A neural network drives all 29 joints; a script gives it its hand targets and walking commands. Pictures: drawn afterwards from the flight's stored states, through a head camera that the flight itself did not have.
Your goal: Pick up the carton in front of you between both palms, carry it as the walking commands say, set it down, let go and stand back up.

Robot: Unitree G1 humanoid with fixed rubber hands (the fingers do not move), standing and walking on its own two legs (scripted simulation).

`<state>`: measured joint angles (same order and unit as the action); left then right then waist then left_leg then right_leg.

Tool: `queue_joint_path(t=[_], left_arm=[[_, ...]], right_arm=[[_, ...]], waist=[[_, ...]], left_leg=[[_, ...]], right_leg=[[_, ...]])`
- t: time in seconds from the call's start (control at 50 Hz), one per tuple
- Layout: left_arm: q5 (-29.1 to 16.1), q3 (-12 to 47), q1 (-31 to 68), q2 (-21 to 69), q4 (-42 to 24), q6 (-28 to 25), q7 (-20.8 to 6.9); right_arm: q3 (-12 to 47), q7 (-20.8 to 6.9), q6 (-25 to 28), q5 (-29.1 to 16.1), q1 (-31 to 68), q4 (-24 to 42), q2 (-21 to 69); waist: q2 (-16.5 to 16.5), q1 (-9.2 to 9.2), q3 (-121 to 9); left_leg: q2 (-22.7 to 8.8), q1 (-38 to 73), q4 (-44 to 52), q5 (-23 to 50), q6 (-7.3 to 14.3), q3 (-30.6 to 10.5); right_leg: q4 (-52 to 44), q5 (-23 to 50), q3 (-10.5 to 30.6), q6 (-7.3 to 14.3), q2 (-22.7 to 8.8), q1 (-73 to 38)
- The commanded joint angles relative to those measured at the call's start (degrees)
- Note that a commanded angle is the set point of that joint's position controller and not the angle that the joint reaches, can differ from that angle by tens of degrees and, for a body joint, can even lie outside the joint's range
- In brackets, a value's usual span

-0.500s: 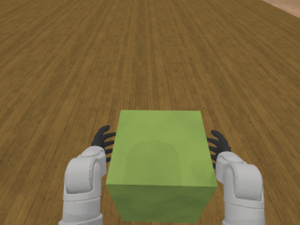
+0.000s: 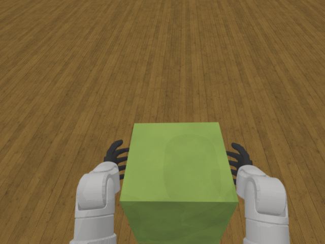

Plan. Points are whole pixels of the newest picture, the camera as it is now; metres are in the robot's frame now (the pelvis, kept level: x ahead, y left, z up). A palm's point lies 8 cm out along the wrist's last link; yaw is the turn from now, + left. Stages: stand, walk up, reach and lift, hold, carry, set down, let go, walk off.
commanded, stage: carry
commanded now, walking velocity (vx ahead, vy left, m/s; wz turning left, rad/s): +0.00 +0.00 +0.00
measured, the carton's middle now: (176, 185) +0.28 +0.00 -0.01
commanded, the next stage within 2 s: none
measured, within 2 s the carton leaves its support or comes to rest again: neither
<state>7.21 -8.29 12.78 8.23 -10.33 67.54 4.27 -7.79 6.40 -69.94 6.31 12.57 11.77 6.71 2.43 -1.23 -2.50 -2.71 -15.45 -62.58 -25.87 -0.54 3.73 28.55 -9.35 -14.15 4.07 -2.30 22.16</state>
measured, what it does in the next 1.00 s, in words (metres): walks ahead: left foot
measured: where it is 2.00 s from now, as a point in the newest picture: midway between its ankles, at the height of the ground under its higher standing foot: outside the picture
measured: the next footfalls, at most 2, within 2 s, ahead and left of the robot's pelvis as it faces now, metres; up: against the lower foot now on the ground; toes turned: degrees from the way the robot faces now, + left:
left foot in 0.26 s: +0.29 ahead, +0.12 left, +0.00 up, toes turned +9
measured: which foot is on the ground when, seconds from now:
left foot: up 0.00-0.24, down 0.26-1.00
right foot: down 0.00-1.00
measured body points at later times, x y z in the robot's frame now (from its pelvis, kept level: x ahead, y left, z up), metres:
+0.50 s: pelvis +0.21 +0.03 +0.00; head +0.21 +0.05 +0.45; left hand +0.52 +0.16 +0.07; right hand +0.50 -0.14 +0.08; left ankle +0.25 +0.12 -0.73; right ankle +0.07 -0.08 -0.73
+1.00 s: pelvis +0.22 +0.00 +0.01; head +0.20 +0.00 +0.46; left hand +0.52 +0.13 +0.11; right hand +0.50 -0.17 +0.11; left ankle +0.25 +0.12 -0.73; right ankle +0.07 -0.08 -0.72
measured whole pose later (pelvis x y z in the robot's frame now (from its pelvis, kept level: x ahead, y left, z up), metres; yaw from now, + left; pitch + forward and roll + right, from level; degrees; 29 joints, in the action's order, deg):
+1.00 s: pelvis +0.22 +0.00 +0.01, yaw -5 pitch +4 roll +2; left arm 6.5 -9.7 12.0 8.0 -18.0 68.2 3.9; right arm -6.7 6.1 -69.2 6.7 13.8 16.0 8.4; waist -1.9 -0.3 -8.2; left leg -4.5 -18.8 -27.7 -10.1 0.4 12.9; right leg 23.0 -22.0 -8.0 -0.9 -2.4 1.5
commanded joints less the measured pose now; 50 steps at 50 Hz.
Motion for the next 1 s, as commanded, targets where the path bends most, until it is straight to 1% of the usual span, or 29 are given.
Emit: queue_joint_path(t=[0.0, 0.02, 0.06, 0.14, 0.18, 0.22, 0.24, 0.26, 0.28, 0.3, 0.34, 0.36, 0.42, 0.5, 0.54, 0.56, 0.58, 0.64, 0.66, 0.68, 0.7, 0.72, 0.76, 0.8, 0.82, 0.86, 0.9, 0.94, 0.98], left_arm=[[-26.74, 42.39, 24.54, 56.39, -9.97, -1.23, -14.93], [-26.01, 42.96, 20.95, 54.61, -9.12, -1.19, -14.90], [-25.71, 42.62, 22.23, 52.77, -12.65, -1.84, -14.83], [-23.77, 42.39, 20.62, 49.71, -10.39, -0.36, -14.90], [-22.44, 40.84, 19.86, 48.35, -8.71, 0.42, -14.95], [-24.20, 41.52, 24.36, 49.89, -8.12, 1.60, -14.96], [-22.61, 41.45, 22.17, 47.81, -7.57, 2.13, -14.86], [-21.51, 40.34, 21.04, 47.59, -4.72, 2.80, -14.64], [-23.07, 41.39, 23.98, 48.21, -5.96, 3.07, -14.08], [-22.61, 40.99, 24.68, 48.22, -5.46, 3.54, -14.17], [-21.63, 41.34, 26.17, 45.19, -5.82, 3.92, -13.94], [-21.22, 40.80, 25.72, 47.24, -1.33, 3.87, -13.87], [-23.81, 42.29, 26.50, 51.92, -2.22, 2.63, -14.30], [-27.08, 43.90, 31.88, 55.11, -10.31, 1.33, -14.73], [-28.61, 45.47, 29.95, 56.62, -13.66, 0.78, -14.52], [-28.30, 43.73, 29.61, 53.92, -13.70, 1.23, -14.33], [-27.24, 44.94, 30.10, 52.17, -17.44, 1.03, -14.06], [-25.42, 44.06, 21.44, 52.24, -11.32, 1.46, -13.40], [-24.80, 43.58, 21.66, 50.72, -12.15, 1.50, -14.03], [-24.18, 42.85, 18.92, 51.52, -9.26, 1.46, -14.64], [-25.56, 43.10, 24.07, 51.06, -14.58, 0.93, -14.51], [-23.52, 43.36, 22.73, 51.14, -10.64, 0.94, -14.14], [-24.15, 43.10, 24.22, 52.12, -12.77, 0.41, -14.54], [-23.98, 41.90, 23.48, 51.46, -11.63, 0.81, -14.40], [-22.58, 41.42, 23.34, 49.78, -7.76, 1.38, -14.50], [-23.06, 42.10, 22.51, 50.51, -7.18, 1.66, -14.47], [-22.81, 42.01, 23.73, 48.37, -5.73, 2.43, -14.66], [-23.35, 41.05, 24.31, 48.02, -2.72, 2.93, -14.98], [-22.86, 42.01, 27.28, 46.76, -3.83, 2.41, -15.18]], right_arm=[[44.20, -14.59, 4.35, -24.09, 25.58, 9.52, 57.25], [44.16, -14.15, 4.26, -23.52, 21.33, 8.09, 56.33], [44.90, -13.49, 4.77, -23.79, 23.56, 12.25, 55.44], [45.50, -14.26, 3.16, -23.23, 22.62, 13.46, 54.02], [45.34, -14.69, 1.78, -23.27, 22.77, 12.27, 51.51], [44.20, -15.13, 1.39, -24.19, 29.99, 13.70, 49.38], [42.57, -15.13, 0.30, -23.37, 26.66, 10.15, 48.79], [44.50, -15.25, -0.22, -24.55, 30.59, 9.95, 49.51], [43.10, -15.32, -0.68, -24.67, 28.31, 7.13, 49.63], [42.41, -15.47, -0.72, -23.72, 28.45, 6.27, 49.12], [38.90, -15.57, -1.39, -22.67, 25.43, -0.94, 49.67], [40.50, -15.77, -0.42, -23.83, 28.02, 1.10, 51.78], [41.07, -16.05, 0.16, -23.78, 26.82, 1.70, 53.81], [42.62, -15.89, 1.62, -25.26, 32.75, 8.73, 58.03], [44.63, -14.96, 2.21, -26.54, 34.57, 15.79, 57.21], [43.26, -14.27, 1.73, -24.40, 30.48, 13.88, 56.40], [43.86, -14.42, 2.02, -25.41, 27.68, 12.69, 57.77], [42.61, -14.28, 1.62, -23.46, 22.59, 11.20, 54.98], [42.88, -14.23, 2.02, -21.47, 22.45, 11.81, 53.30], [42.68, -14.17, 1.64, -21.20, 24.06, 11.41, 52.41], [44.73, -14.55, 2.02, -23.36, 26.69, 14.14, 54.58], [45.45, -14.91, 2.15, -22.90, 26.85, 11.88, 54.32], [46.63, -15.16, 1.74, -24.92, 29.74, 15.22, 53.78], [45.99, -15.39, 1.30, -24.37, 26.72, 9.98, 52.88], [44.00, -15.55, 1.33, -23.75, 27.72, 9.58, 52.94], [43.98, -15.65, 0.96, -24.53, 26.40, 8.01, 53.40], [42.89, -15.45, 0.41, -21.76, 24.35, 4.88, 50.21], [41.25, -15.56, -0.27, -22.76, 26.82, 2.19, 49.50], [41.02, -15.64, 0.49, -21.25, 28.77, 3.28, 51.29]], waist=[[-8.07, 0.09, -19.96], [-6.58, 0.63, -21.69], [-11.20, 0.76, -22.02], [-9.81, 1.54, -17.97], [-10.61, 1.71, -16.64], [-0.40, 1.00, -16.28], [1.71, 1.07, -18.66], [-1.74, 1.03, -15.82], [2.07, 1.50, -16.96], [1.63, 1.22, -13.26], [4.17, 1.78, -15.34], [1.85, 1.32, -15.92], [3.35, 1.30, -22.69], [2.94, 1.17, -23.76], [3.36, 1.41, -26.32], [-0.19, 1.39, -25.22], [-1.54, 1.43, -25.85], [-3.60, 1.41, -29.63], [-10.39, 0.86, -27.75], [-9.04, 1.08, -24.82], [-12.29, 0.78, -24.66], [-11.20, 1.05, -23.17], [-5.89, 1.37, -21.72], [-0.20, 0.91, -21.23], [4.24, 1.45, -21.60], [2.85, 1.16, -18.57], [-1.21, 1.09, -17.12], [-2.58, 0.90, -15.00], [-9.41, 1.12, -12.88]], left_leg=[[-2.00, -14.48, 15.92, 6.75, -0.16, -0.42], [-0.50, -8.20, 22.34, 7.97, -1.06, 0.55], [-0.05, -5.75, 28.38, 14.10, -0.65, 3.54], [0.22, 3.90, 39.32, 31.85, -0.55, 7.03], [-3.41, 7.03, 40.39, 37.89, -1.50, 3.60], [-9.47, 11.19, 38.37, 51.45, 0.28, -0.27], [-11.13, 11.54, 37.97, 48.60, 2.32, -3.01], [-11.74, 10.14, 36.51, 52.23, 2.33, -2.34], [-10.21, 10.84, 36.92, 48.12, 3.47, -2.20], [-9.73, 9.62, 35.84, 47.18, 3.12, -1.98], [-7.94, 9.00, 35.45, 55.64, 4.36, -2.13], [-8.74, 12.60, 33.53, 62.89, 4.77, -1.06], [-9.02, 15.52, 32.35, 66.42, 4.43, 0.21], [-9.57, 19.46, 30.52, 72.51, 5.11, -1.06], [-8.82, 20.36, 30.01, 68.96, 5.59, 0.00], [-8.97, 18.99, 30.38, 66.64, 4.72, 0.81], [-7.05, 17.06, 29.61, 65.50, 5.33, 3.07], [-4.43, 14.98, 28.44, 59.77, 5.35, 4.91], [-5.52, 9.50, 27.46, 52.15, 4.68, 4.62], [-3.08, 6.99, 30.22, 48.33, 3.82, 7.20], [-2.18, 5.48, 31.17, 40.97, 3.15, 8.21], [-2.33, 5.18, 34.04, 37.86, 2.91, 8.65], [-3.87, 11.79, 35.43, 49.65, 3.24, 7.05], [-5.89, 21.39, 32.04, 68.58, 4.66, 5.29], [-8.75, 21.95, 31.15, 70.67, 5.40, 3.15], [-8.40, 20.39, 31.58, 66.22, 5.45, 2.22], [-7.42, 11.68, 32.61, 50.82, 3.04, 3.46], [-3.68, 3.74, 27.66, 44.55, 1.10, 7.36], [-1.97, -3.70, 28.72, 30.87, -0.49, 9.66]], right_leg=[[-11.71, 34.87, 11.94, 3.00, -14.14, -26.93], [-11.28, 37.18, 8.75, 2.84, -12.68, -25.11], [-9.92, 39.68, 5.97, 1.96, -13.07, -24.94], [-5.82, 24.25, 3.14, -1.03, -10.07, -18.95], [-2.91, 17.39, 3.59, -3.67, -8.06, -16.76], [-0.79, 3.78, 5.41, -4.54, -6.52, -12.28], [-1.88, -0.80, 7.03, -4.83, -5.97, -13.95], [-3.09, 1.62, 8.15, -4.89, -6.10, -10.93], [-4.13, 3.27, 8.80, -4.44, -6.58, -13.87], [-3.03, 3.70, 8.60, -5.07, -5.95, -12.00], [-0.11, 5.95, 8.03, -5.13, -4.99, -13.79], [-1.14, 5.30, 6.74, -5.58, -3.55, -11.31], [0.34, 6.64, 6.99, -5.99, -3.63, -14.08], [-4.50, 6.48, 7.59, -5.66, -2.87, -13.22], [-5.60, 9.31, 7.42, -6.15, -2.83, -14.51], [-4.71, 13.16, 7.56, -5.68, -4.25, -14.96], [-2.15, 19.79, 6.74, -6.28, -3.69, -15.83], [-1.13, 41.23, 7.52, -6.14, -4.63, -22.39], [1.47, 43.14, 7.82, -6.48, -6.66, -25.08], [2.94, 49.88, 7.63, -5.62, -6.07, -24.19], [2.82, 50.16, 6.79, -5.53, -6.39, -24.98], [3.33, 47.81, 6.37, -5.54, -6.32, -24.97], [4.83, 35.94, 6.13, -5.00, -5.61, -17.19], [0.16, 17.57, 5.43, -5.85, -2.34, -8.79], [-2.57, 8.22, 7.41, -5.63, -3.17, -9.93], [-10.42, 4.45, 7.01, -5.96, -1.88, -9.91], [-7.65, 19.06, 8.60, -5.56, -5.50, -16.66], [-5.16, 44.99, 8.24, -4.98, -6.79, -22.72], [-0.52, 62.73, 8.60, -4.49, -10.01, -26.93]])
